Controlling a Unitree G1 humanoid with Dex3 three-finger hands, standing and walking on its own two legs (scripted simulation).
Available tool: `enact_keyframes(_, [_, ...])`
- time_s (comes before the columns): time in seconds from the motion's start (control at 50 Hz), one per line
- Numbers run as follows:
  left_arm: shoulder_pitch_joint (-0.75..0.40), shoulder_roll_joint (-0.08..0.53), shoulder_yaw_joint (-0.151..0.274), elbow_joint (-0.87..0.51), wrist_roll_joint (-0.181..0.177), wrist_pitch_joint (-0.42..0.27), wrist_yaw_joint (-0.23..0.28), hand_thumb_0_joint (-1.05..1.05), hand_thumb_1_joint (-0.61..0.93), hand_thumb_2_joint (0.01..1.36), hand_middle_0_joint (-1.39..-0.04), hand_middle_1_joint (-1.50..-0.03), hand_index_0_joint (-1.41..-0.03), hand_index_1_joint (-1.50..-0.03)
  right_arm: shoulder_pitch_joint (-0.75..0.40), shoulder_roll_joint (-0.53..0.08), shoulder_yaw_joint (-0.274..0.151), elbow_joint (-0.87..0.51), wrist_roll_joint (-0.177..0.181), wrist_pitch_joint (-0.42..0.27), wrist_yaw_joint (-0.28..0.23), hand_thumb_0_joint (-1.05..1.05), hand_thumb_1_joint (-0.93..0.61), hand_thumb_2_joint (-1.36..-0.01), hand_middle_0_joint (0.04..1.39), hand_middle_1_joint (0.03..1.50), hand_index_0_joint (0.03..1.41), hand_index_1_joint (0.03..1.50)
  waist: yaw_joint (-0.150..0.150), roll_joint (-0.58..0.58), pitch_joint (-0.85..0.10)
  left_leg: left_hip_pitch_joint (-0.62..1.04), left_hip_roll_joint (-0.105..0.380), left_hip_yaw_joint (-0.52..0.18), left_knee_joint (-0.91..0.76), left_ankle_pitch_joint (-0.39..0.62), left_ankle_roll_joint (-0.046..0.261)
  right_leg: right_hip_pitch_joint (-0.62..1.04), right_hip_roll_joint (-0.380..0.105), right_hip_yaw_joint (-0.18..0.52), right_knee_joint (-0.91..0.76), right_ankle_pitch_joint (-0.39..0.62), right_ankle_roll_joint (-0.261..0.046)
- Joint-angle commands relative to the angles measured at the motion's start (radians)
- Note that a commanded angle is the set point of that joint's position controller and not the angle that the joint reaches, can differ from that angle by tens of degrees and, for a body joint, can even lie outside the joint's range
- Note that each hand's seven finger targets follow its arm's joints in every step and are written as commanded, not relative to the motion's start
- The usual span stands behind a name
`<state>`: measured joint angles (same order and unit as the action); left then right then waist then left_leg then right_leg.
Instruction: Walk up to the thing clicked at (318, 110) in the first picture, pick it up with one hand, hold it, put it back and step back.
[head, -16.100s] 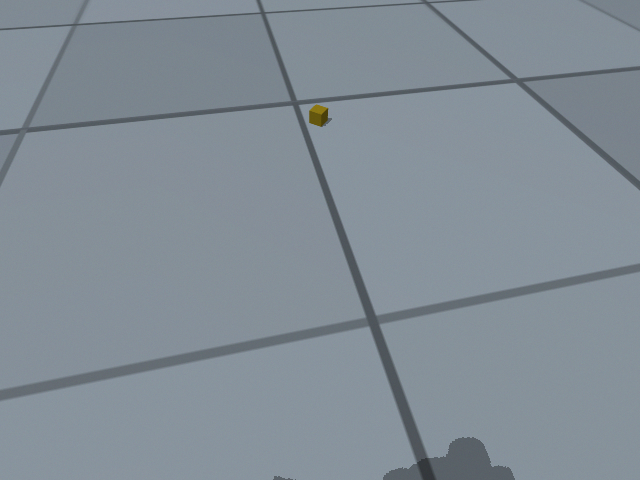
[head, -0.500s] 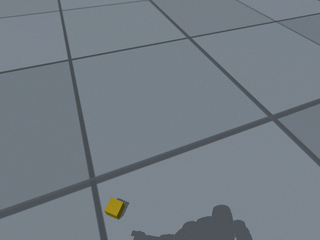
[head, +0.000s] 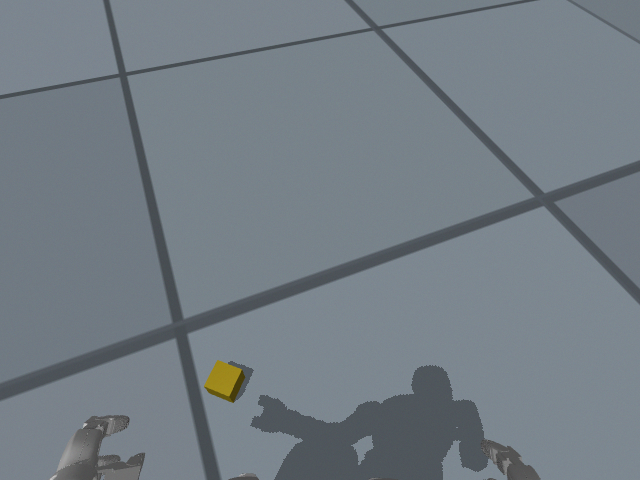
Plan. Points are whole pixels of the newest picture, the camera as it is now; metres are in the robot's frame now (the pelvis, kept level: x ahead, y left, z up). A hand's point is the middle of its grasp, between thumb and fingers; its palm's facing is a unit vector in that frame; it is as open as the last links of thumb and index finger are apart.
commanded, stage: rise first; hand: left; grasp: from above
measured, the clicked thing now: (225, 381) +0.43 +0.24 -0.72
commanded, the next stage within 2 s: none
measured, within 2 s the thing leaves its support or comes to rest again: neither
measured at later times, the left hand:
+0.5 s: hand out of the picture +0.15 +0.27 -0.21, palm faces -0.03 -0.83 -0.56, open 14.0 cm
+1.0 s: hand (155, 442) +0.22 +0.29 -0.36, palm faces -0.14 -0.47 -0.87, open 14.2 cm
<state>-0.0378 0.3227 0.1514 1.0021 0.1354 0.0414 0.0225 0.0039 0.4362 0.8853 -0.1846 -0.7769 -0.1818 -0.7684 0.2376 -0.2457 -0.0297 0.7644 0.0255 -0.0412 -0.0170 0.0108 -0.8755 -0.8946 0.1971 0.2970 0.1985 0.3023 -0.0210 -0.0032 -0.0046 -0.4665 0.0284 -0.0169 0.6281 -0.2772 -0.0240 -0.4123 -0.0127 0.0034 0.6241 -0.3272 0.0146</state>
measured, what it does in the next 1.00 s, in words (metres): lowers itself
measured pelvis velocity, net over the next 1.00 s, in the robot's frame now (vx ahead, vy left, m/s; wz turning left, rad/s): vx -0.05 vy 0.00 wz -0.03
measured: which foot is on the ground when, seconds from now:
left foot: down 0.00-1.00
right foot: down 0.00-1.00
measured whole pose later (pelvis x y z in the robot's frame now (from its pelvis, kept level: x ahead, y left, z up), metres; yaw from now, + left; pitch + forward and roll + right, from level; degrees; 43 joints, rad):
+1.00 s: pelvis -0.05 +0.00 -0.19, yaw -2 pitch +31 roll -3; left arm -0.49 0.30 0.17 1.17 0.49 0.42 0.62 0.00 -0.55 1.03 -0.09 -1.04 -0.06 -1.05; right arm 0.08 -0.25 0.00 0.78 -0.06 -0.17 0.00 0.01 -0.89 -0.90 0.20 0.30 0.20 0.30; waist -0.04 -0.01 -0.24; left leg -1.57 0.04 -0.09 1.62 -0.58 -0.04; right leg -1.49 0.01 -0.03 1.61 -0.65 0.01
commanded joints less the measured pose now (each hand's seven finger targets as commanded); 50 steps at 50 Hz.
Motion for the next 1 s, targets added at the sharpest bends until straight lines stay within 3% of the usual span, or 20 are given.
enact_keyframes(0.0, [-0.004, 0.175, 0.042, -0.135, 0.030, 0.088, 0.050, 0.000, -0.277, 0.915, -0.152, -1.018, -0.149, -1.024, -0.027, -0.178, -0.056, -0.185, -0.001, -0.042, 0.003, 0.000, -0.858, -0.891, 0.200, 0.300, 0.200, 0.300, 0.022, 0.014, -0.173, 0.045, -0.037, 0.035, -0.018, 0.114, 0.020, -0.020, 0.029, -0.040, -0.035, 0.109, -0.029])
enact_keyframes(0.06, [0.018, 0.175, 0.064, -0.195, 0.042, 0.127, 0.070, 0.000, -0.497, 0.933, -0.128, -1.050, -0.124, -1.055, -0.007, -0.164, -0.054, -0.212, -0.001, -0.058, 0.004, 0.000, -0.879, -0.897, 0.200, 0.300, 0.200, 0.300, 0.019, 0.017, -0.201, 0.001, -0.034, 0.032, 0.032, 0.072, 0.023, -0.065, 0.029, -0.038, 0.013, 0.071, -0.029])
enact_keyframes(0.12, [0.014, 0.168, 0.064, -0.262, 0.063, 0.145, 0.088, 0.000, -0.564, 0.983, -0.070, -1.086, -0.066, -1.091, 0.004, -0.157, -0.055, -0.229, -0.009, -0.075, 0.003, 0.000, -0.888, -0.899, 0.200, 0.300, 0.200, 0.300, 0.010, 0.037, -0.229, -0.046, -0.025, 0.027, 0.106, 0.095, 0.020, -0.122, 0.030, -0.037, 0.096, 0.095, -0.025])
enact_keyframes(0.16, [0.021, 0.157, 0.066, -0.297, 0.079, 0.152, 0.103, 0.000, -0.556, 0.986, -0.073, -1.074, -0.062, -1.086, 0.021, -0.155, -0.060, -0.230, -0.014, -0.085, -0.001, 0.000, -0.863, -0.894, 0.200, 0.300, 0.200, 0.300, 0.001, 0.048, -0.256, -0.062, -0.017, 0.022, 0.149, 0.127, 0.018, -0.162, 0.032, -0.037, 0.148, 0.122, -0.026])
enact_keyframes(0.2, [0.036, 0.149, 0.068, -0.352, 0.091, 0.168, 0.121, 0.000, -0.542, 0.991, -0.075, -1.066, -0.056, -1.088, 0.004, -0.147, -0.057, -0.252, -0.017, -0.090, -0.006, 0.000, -0.833, -0.887, 0.200, 0.300, 0.200, 0.300, 0.007, 0.053, -0.272, -0.092, -0.017, 0.017, 0.175, 0.098, 0.018, -0.199, 0.033, -0.031, 0.176, 0.094, -0.027])
enact_keyframes(0.28, [0.073, 0.130, 0.067, -0.431, 0.097, 0.219, 0.150, 0.000, -0.511, 0.995, -0.053, -1.061, -0.038, -1.077, -0.004, -0.143, -0.057, -0.264, -0.022, -0.094, -0.023, 0.000, -0.789, -0.874, 0.200, 0.300, 0.200, 0.300, -0.003, 0.054, -0.311, -0.120, -0.013, 0.011, 0.222, 0.098, 0.018, -0.226, 0.037, -0.030, 0.223, 0.101, -0.026])
enact_keyframes(0.34, [0.106, 0.120, 0.071, -0.469, 0.101, 0.253, 0.171, 0.000, -0.510, 1.005, -0.052, -1.052, -0.032, -1.075, -0.022, -0.138, -0.057, -0.270, -0.030, -0.091, -0.038, 0.000, -0.772, -0.870, 0.200, 0.300, 0.200, 0.300, 0.005, 0.078, -0.340, -0.143, -0.012, 0.008, 0.256, 0.136, 0.015, -0.248, 0.042, -0.033, 0.262, 0.127, -0.028])
enact_keyframes(0.48, [0.119, 0.096, 0.056, -0.488, 0.137, 0.310, 0.217, 0.000, -0.503, 1.003, -0.049, -1.042, -0.029, -1.064, -0.037, -0.118, -0.052, -0.274, -0.035, -0.086, -0.057, 0.000, -0.768, -0.868, 0.201, 0.300, 0.200, 0.300, 0.002, 0.049, -0.393, -0.218, -0.019, 0.013, 0.356, 0.191, 0.025, -0.280, 0.042, -0.029, 0.326, 0.211, -0.021])
enact_keyframes(0.56, [0.150, 0.096, 0.057, -0.478, 0.161, 0.334, 0.254, 0.000, -0.506, 1.008, -0.050, -1.023, -0.025, -1.050, -0.026, -0.112, -0.045, -0.260, -0.036, -0.087, -0.062, 0.000, -0.763, -0.866, 0.201, 0.300, 0.201, 0.300, 0.010, 0.067, -0.388, -0.267, -0.016, 0.011, 0.385, 0.161, 0.021, -0.327, 0.035, -0.042, 0.363, 0.163, -0.031])
enact_keyframes(0.6, [0.097, 0.084, 0.044, -0.486, 0.166, 0.340, 0.269, 0.000, -0.505, 1.002, -0.061, -1.014, -0.037, -1.041, -0.038, -0.114, -0.046, -0.266, -0.035, -0.092, -0.065, 0.000, -0.771, -0.867, 0.201, 0.300, 0.201, 0.300, -0.001, 0.053, -0.409, -0.280, -0.014, 0.008, 0.403, 0.157, 0.020, -0.346, 0.037, -0.041, 0.382, 0.163, -0.030])
enact_keyframes(0.64, [-0.002, 0.097, 0.036, -0.448, 0.194, 0.336, 0.290, 0.000, -0.513, 1.002, -0.059, -1.007, -0.035, -1.033, -0.038, -0.117, -0.043, -0.249, -0.034, -0.097, -0.067, 0.000, -0.787, -0.872, 0.201, 0.300, 0.201, 0.300, -0.020, 0.071, -0.387, -0.328, -0.009, 0.005, 0.436, 0.104, 0.019, -0.420, 0.032, -0.042, 0.415, 0.111, -0.034])
enact_keyframes(0.7, [-0.131, 0.049, -0.001, -0.292, 0.252, 0.326, 0.338, 0.000, -0.535, 1.015, -0.057, -0.995, -0.031, -1.024, -0.032, -0.118, -0.037, -0.202, -0.045, -0.109, -0.068, 0.000, -0.816, -0.879, 0.201, 0.300, 0.201, 0.300, -0.028, 0.040, -0.356, -0.443, -0.004, -0.001, 0.503, -0.002, 0.016, -0.561, 0.032, -0.050, 0.497, 0.014, -0.040])
enact_keyframes(0.72, [-0.197, 0.054, -0.001, -0.273, 0.270, 0.320, 0.363, 0.000, -0.553, 1.036, -0.062, -0.985, -0.025, -1.026, -0.042, -0.123, -0.036, -0.196, -0.049, -0.116, -0.066, 0.000, -0.812, -0.878, 0.201, 0.300, 0.201, 0.300, -0.025, 0.053, -0.372, -0.480, -0.004, -0.003, 0.529, -0.026, 0.014, -0.610, 0.031, -0.048, 0.528, -0.007, -0.042])
enact_keyframes(0.74, [-0.260, 0.096, 0.025, -0.253, 0.297, 0.313, 0.393, 0.000, -0.569, 1.039, -0.075, -0.976, -0.037, -1.017, -0.065, -0.134, -0.032, -0.201, -0.051, -0.124, -0.065, 0.000, -0.848, -0.887, 0.201, 0.300, 0.200, 0.300, -0.017, 0.058, -0.390, -0.515, -0.005, -0.008, 0.550, -0.075, 0.013, -0.650, 0.031, -0.046, 0.554, -0.052, -0.044])
enact_keyframes(0.76, [-0.297, 0.061, 0.002, -0.198, 0.308, 0.316, 0.416, 0.000, -0.595, 1.056, -0.071, -0.972, -0.029, -1.017, -0.049, -0.134, -0.031, -0.160, -0.057, -0.129, -0.062, 0.000, -0.866, -0.892, 0.201, 0.300, 0.200, 0.300, -0.022, 0.053, -0.414, -0.534, -0.002, -0.018, 0.576, -0.075, 0.007, -0.696, 0.032, -0.050, 0.597, -0.053, -0.045])
enact_keyframes(0.78, [-0.340, 0.089, 0.004, -0.183, 0.338, 0.315, 0.444, 0.000, -0.586, 1.033, -0.075, -0.991, -0.049, -1.021, -0.066, -0.140, -0.026, -0.154, -0.056, -0.137, -0.058, 0.000, -0.900, -0.900, 0.200, 0.300, 0.200, 0.300, -0.008, 0.083, -0.460, -0.554, -0.005, -0.012, 0.604, -0.078, 0.005, -0.720, 0.032, -0.045, 0.625, -0.055, -0.048])
enact_keyframes(0.82, [-0.441, 0.076, -0.005, -0.110, 0.350, 0.324, 0.501, 0.000, -0.593, 1.040, -0.070, -1.025, -0.050, -1.049, -0.076, -0.144, -0.021, -0.126, -0.062, -0.149, -0.043, 0.000, -0.908, -0.903, 0.201, 0.300, 0.200, 0.300, -0.017, 0.080, -0.528, -0.591, -0.003, -0.017, 0.665, -0.053, -0.001, -0.791, 0.032, -0.048, 0.689, -0.035, -0.049])
enact_keyframes(0.9, [-0.643, 0.160, 0.035, 0.043, 0.394, 0.364, 0.629, 0.000, -0.581, 1.038, -0.070, -1.070, -0.058, -1.085, -0.088, -0.170, -0.018, -0.070, -0.083, -0.162, -0.003, 0.000, -0.913, -0.906, 0.201, 0.300, 0.200, 0.300, -0.032, 0.091, -0.647, -0.707, -0.006, -0.008, 0.796, -0.047, -0.002, -0.899, 0.035, -0.051, 0.776, -0.016, -0.043])
enact_keyframes(0.94, [-0.697, 0.165, 0.045, 0.121, 0.389, 0.385, 0.675, 0.000, -0.549, 1.013, -0.068, -1.094, -0.072, -1.093, -0.092, -0.173, -0.019, -0.031, -0.099, -0.169, 0.022, 0.000, -0.912, -0.905, 0.200, 0.300, 0.200, 0.300, -0.035, 0.061, -0.665, -0.790, -0.011, 0.010, 0.861, -0.096, 0.004, -0.943, 0.040, -0.049, 0.793, -0.052, -0.036])
enact_keyframes(0.98, [-0.752, 0.214, 0.090, 0.184, 0.385, 0.399, 0.718, 0.000, -0.538, 1.003, -0.068, -1.116, -0.082, -1.106, -0.093, -0.175, -0.020, -0.001, -0.116, -0.175, 0.048, 0.000, -0.913, -0.905, 0.200, 0.300, 0.200, 0.300, -0.029, 0.064, -0.693, -0.851, -0.013, 0.018, 0.923, -0.122, 0.003, -0.982, 0.040, -0.046, 0.834, -0.081, -0.032])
